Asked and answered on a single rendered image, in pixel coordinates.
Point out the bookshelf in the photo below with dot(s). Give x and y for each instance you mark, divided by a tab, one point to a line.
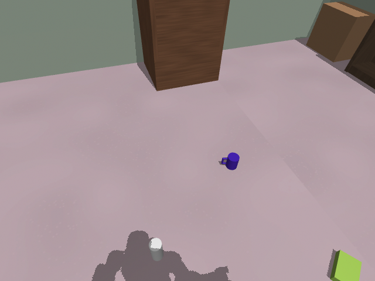
362	64

